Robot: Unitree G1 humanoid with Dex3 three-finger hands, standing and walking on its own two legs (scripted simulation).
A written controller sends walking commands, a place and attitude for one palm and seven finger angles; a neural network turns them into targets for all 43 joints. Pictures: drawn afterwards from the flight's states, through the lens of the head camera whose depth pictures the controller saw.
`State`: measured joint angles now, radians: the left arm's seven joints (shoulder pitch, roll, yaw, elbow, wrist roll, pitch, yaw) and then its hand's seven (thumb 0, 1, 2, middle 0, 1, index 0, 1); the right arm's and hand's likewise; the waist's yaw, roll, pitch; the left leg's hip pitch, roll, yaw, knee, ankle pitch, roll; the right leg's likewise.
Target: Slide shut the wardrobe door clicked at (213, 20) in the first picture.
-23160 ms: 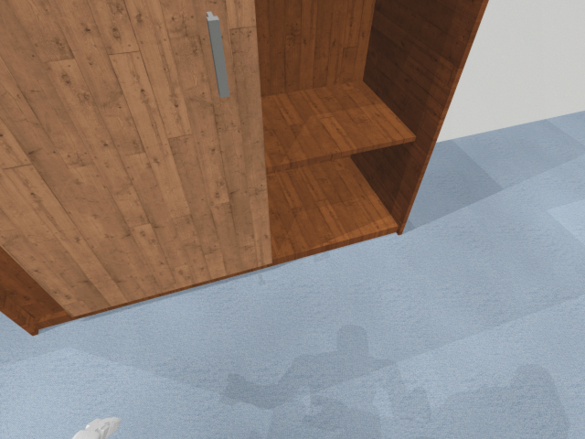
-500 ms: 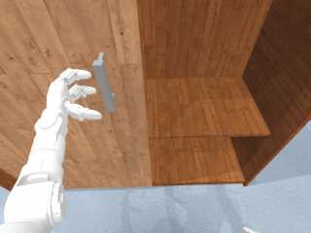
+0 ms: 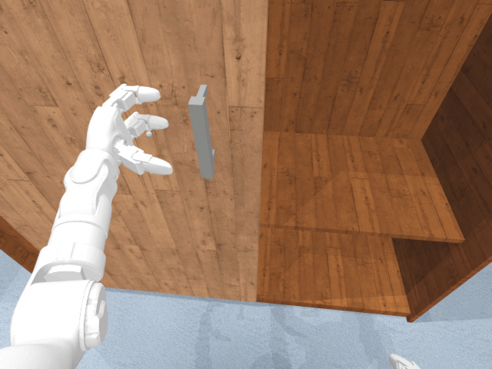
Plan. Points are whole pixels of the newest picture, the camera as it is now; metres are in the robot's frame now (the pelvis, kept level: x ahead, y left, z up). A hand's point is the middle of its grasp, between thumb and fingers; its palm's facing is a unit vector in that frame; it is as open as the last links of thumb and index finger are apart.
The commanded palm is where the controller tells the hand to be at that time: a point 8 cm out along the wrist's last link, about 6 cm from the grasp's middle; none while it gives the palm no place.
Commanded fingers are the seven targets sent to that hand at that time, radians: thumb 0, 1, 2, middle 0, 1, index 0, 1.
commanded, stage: move the hooked fingers beside the handle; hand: left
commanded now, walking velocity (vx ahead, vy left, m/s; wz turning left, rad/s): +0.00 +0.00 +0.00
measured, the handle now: (205, 133) +0.46 +0.08 +0.15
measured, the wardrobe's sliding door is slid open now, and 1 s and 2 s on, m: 0.59 0.59 0.59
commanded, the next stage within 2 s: feel for the door with the fingertips in 1.46 s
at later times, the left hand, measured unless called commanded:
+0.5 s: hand (162, 149) +0.42 +0.15 +0.15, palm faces -0.09 -1.00 +0.00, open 13.9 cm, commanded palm +0.40 +0.20 +0.16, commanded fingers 0.00 -0.50 0.30 -0.30 -1.20 -0.30 -1.20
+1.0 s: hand (161, 146) +0.41 +0.14 +0.17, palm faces -0.08 -1.00 -0.02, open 14.0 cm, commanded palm +0.38 +0.20 +0.16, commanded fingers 0.00 -0.50 0.30 -0.30 -1.20 -0.30 -1.20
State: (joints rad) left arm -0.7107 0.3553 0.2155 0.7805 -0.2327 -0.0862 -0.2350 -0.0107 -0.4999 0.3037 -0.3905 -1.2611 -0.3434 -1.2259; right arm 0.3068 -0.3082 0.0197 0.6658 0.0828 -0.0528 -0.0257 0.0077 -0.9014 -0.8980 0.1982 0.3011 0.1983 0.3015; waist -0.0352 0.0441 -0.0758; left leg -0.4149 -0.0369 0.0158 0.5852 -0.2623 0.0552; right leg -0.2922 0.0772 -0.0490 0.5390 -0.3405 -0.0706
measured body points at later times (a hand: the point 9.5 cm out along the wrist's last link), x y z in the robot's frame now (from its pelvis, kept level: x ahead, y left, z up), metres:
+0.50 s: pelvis +0.00 +0.03 +0.00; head +0.01 +0.01 +0.45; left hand +0.42 +0.20 +0.16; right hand +0.08 -0.23 -0.11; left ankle +0.02 +0.09 -0.73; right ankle -0.04 -0.07 -0.73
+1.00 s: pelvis +0.00 +0.01 +0.01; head +0.00 +0.00 +0.46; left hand +0.41 +0.20 +0.18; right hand +0.12 -0.24 -0.10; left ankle +0.02 +0.09 -0.73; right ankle -0.04 -0.07 -0.73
